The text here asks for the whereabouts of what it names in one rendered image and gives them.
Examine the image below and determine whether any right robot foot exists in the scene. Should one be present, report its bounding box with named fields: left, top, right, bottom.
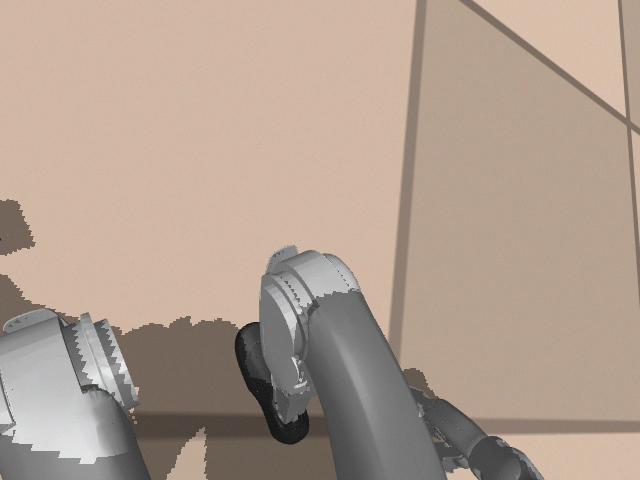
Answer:
left=235, top=322, right=309, bottom=445

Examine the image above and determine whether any right robot arm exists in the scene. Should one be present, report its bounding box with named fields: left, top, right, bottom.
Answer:
left=468, top=436, right=545, bottom=480

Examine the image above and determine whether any right robot hand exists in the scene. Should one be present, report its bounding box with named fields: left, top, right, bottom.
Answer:
left=409, top=385, right=488, bottom=473

